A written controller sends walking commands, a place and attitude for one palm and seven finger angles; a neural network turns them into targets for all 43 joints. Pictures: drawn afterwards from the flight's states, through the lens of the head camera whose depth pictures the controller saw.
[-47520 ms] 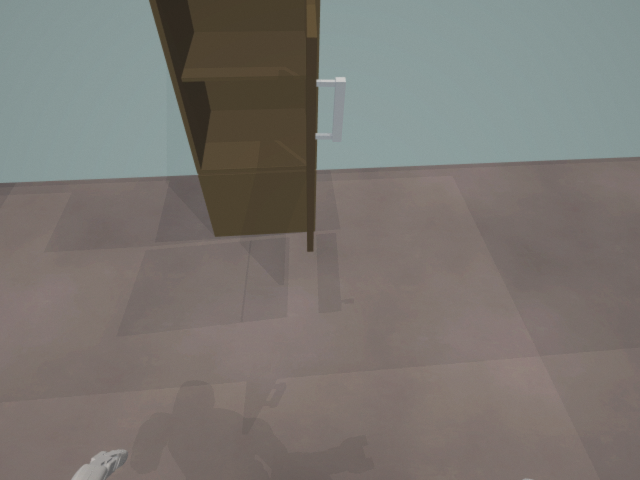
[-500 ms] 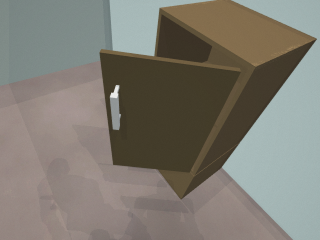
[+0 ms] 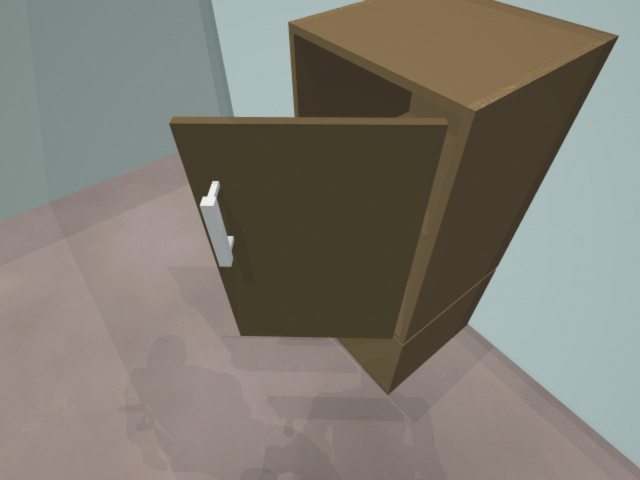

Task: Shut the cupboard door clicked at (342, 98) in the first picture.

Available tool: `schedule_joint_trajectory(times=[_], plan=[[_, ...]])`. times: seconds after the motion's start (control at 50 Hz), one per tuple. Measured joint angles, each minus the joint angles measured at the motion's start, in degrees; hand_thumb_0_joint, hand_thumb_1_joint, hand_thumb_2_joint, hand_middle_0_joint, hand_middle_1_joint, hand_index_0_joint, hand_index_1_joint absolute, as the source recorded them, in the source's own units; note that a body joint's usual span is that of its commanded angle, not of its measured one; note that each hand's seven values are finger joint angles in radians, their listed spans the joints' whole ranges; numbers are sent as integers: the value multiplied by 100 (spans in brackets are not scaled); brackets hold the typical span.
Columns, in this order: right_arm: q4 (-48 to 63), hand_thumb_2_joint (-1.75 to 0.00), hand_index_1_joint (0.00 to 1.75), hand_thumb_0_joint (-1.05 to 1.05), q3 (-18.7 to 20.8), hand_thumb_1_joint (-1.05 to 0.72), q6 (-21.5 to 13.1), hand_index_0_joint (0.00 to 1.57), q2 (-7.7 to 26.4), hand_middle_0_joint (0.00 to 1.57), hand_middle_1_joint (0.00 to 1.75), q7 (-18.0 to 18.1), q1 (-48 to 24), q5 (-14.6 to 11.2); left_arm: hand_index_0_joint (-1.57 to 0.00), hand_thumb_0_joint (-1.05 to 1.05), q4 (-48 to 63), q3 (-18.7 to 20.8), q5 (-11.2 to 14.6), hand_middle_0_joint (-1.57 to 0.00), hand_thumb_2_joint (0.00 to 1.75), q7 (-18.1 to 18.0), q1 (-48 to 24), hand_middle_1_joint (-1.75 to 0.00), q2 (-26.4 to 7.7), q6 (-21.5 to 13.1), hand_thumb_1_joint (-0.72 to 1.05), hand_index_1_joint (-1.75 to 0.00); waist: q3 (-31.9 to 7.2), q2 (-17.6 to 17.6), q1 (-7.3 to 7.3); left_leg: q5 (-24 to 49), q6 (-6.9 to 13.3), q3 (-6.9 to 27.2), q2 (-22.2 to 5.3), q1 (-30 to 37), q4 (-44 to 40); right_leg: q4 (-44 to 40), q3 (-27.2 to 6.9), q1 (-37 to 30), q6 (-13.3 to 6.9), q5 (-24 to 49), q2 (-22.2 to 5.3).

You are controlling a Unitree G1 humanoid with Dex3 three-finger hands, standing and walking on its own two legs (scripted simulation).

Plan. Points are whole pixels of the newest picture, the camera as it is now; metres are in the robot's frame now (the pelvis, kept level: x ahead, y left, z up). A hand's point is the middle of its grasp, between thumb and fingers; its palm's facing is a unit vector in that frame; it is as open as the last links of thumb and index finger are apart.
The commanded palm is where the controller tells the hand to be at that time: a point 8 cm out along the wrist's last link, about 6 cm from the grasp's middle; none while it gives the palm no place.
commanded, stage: come to a stop and stand still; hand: left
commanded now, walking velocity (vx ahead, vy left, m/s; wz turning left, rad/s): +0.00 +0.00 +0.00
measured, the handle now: (220, 225) +0.49 +0.18 +0.03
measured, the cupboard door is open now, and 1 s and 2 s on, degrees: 50 50 50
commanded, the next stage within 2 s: look again from close up in 1.00 s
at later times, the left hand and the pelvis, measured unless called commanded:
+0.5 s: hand out of the picture +0.00 +0.12 -0.16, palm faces +0.02 -0.98 -0.19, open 7.4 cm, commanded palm none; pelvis +0.01 -0.05 +0.01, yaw +0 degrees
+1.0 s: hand out of the picture +0.04 +0.12 -0.16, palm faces +0.03 -0.98 -0.21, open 7.4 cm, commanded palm none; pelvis +0.04 -0.05 +0.01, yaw +0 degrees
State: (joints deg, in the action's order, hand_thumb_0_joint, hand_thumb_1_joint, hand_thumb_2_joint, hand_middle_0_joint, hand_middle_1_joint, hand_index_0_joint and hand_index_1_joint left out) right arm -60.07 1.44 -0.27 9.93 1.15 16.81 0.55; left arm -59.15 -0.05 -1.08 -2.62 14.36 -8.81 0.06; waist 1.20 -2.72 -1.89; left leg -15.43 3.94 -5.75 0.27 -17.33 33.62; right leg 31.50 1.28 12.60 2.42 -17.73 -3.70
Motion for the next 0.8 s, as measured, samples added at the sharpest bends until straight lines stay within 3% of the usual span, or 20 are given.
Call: schedule_joint_trajectory(times=[0.16,0.38,0.8], plan=[[121,-89,29,1,-60,-92,48,20,95,20,30,-55,-85,17,-20,0,-67,-78,1,-20,90,44,259,-30,46,-29,91,-30,-93,7,55,258,-167,15,-24,187,-395,-49,9,-21,-73,59,39],[-159,-90,29,1,-167,-91,4,20,-14,20,30,-56,-2,-13,-20,0,-285,-117,36,-20,89,87,439,-30,88,-92,90,-30,74,150,136,369,-345,107,-147,279,-664,-276,98,-107,-217,118,182],[-534,-90,29,1,-181,-92,-75,20,-126,20,30,56,-201,-23,-20,0,-467,-43,33,-20,90,40,143,-30,30,-135,91,-30,100,289,193,255,-429,160,-180,593,-863,-559,155,-474,-267,32,232]])
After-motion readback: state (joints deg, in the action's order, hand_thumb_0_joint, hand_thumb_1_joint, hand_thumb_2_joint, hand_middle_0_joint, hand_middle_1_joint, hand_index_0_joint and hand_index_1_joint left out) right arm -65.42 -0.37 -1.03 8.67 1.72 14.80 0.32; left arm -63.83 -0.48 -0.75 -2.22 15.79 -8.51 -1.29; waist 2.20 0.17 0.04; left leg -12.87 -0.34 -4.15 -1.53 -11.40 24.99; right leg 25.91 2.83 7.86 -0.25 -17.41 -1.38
